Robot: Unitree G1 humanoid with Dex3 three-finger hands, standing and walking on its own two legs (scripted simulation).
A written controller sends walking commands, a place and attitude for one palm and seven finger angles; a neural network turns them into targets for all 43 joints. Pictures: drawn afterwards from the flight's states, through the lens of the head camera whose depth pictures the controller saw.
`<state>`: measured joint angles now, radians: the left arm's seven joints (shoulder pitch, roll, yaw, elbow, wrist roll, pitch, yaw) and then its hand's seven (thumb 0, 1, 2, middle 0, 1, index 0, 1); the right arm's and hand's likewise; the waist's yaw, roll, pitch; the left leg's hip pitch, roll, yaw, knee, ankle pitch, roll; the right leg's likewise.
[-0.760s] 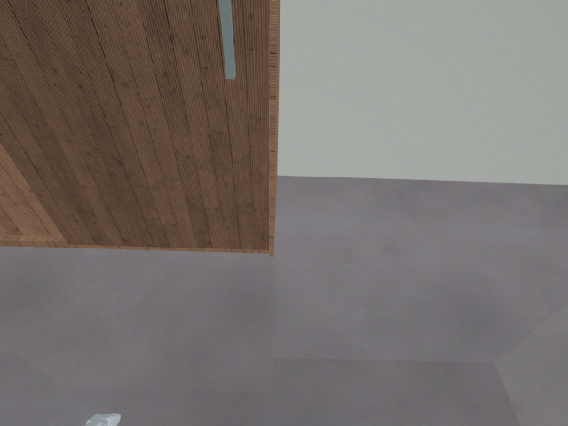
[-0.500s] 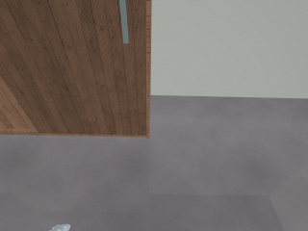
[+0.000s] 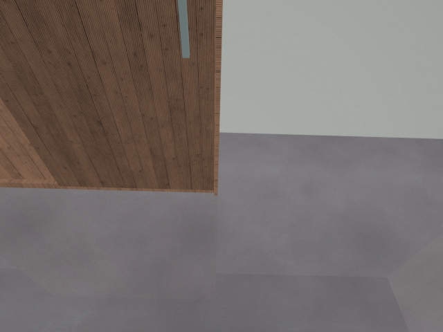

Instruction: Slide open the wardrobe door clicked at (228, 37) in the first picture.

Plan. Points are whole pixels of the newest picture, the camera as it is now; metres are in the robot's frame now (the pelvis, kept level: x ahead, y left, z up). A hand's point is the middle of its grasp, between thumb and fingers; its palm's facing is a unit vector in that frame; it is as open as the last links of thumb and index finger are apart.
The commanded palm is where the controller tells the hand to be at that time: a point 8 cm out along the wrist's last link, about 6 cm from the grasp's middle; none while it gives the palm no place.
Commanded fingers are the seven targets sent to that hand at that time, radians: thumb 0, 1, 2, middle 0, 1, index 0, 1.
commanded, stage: stand and wait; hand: right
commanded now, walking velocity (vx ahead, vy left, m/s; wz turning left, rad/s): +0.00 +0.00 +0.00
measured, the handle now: (184, 17) +0.94 +0.18 +0.18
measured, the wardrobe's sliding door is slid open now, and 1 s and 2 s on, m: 0.00 0.00 0.00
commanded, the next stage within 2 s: look at it before walking up in 0.06 s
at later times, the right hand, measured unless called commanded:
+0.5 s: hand out of the picture +0.09 -0.24 -0.15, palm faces -0.03 +0.94 -0.33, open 7.4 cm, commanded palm none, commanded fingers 0.00 -0.90 -0.90 0.20 0.30 0.20 0.30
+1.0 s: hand out of the picture +0.07 -0.23 -0.16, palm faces -0.07 +0.95 -0.32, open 7.4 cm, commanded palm none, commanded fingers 0.00 -0.90 -0.90 0.20 0.30 0.20 0.30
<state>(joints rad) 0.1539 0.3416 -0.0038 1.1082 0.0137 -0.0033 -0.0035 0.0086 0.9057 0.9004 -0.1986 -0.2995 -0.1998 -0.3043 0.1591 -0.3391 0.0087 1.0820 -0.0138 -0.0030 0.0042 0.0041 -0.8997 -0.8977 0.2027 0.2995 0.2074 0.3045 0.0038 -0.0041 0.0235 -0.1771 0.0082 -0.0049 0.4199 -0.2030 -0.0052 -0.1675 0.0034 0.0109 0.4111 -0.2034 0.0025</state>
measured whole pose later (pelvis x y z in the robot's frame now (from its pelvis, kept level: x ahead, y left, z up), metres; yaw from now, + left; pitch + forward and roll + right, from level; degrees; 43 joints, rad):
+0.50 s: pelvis +0.01 +0.00 +0.00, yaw +0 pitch -2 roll +0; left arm 0.12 0.34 -0.01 1.11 0.01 -0.01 0.00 0.01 0.91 0.90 -0.20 -0.30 -0.20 -0.30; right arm 0.14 -0.34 0.01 1.08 -0.01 -0.01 0.00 0.00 -0.90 -0.90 0.20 0.30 0.21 0.30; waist 0.00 0.00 0.03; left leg -0.15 0.01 -0.01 0.39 -0.20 0.00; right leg -0.14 0.00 0.01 0.38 -0.20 0.00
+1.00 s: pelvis +0.00 +0.00 +0.00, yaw +4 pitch -2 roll -1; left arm 0.12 0.29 0.01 1.05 0.01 0.01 0.02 0.01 0.91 0.90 -0.20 -0.30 -0.20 -0.30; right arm 0.19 -0.30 -0.01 1.04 -0.02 0.04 0.00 0.00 -0.90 -0.90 0.20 0.30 0.21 0.30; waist -0.02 0.00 0.04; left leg -0.23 -0.02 -0.07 0.49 -0.22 0.00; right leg -0.18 -0.03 -0.06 0.46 -0.25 0.01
